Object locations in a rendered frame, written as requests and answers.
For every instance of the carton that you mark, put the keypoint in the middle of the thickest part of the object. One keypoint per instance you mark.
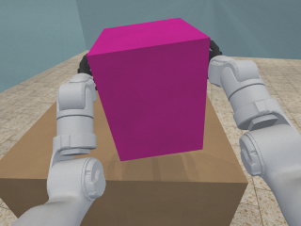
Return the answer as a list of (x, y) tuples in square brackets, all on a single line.
[(152, 82)]

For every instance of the robot left hand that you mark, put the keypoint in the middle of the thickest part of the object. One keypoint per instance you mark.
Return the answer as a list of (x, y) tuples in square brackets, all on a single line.
[(84, 67)]

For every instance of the robot left forearm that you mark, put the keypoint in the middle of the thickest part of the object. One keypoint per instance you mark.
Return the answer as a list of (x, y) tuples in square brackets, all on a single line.
[(74, 119)]

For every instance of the robot left upper arm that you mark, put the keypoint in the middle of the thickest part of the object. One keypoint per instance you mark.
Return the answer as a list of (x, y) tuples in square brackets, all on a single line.
[(73, 185)]

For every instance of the robot right forearm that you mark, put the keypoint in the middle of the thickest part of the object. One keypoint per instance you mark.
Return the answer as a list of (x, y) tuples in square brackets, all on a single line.
[(252, 104)]

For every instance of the pedestal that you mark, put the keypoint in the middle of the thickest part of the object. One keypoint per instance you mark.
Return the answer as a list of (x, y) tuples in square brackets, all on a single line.
[(195, 188)]

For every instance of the robot right upper arm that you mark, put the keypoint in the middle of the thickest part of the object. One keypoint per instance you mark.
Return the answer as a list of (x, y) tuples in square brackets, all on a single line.
[(274, 154)]

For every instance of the robot right hand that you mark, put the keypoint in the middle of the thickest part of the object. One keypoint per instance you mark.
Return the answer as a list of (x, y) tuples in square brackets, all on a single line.
[(214, 53)]

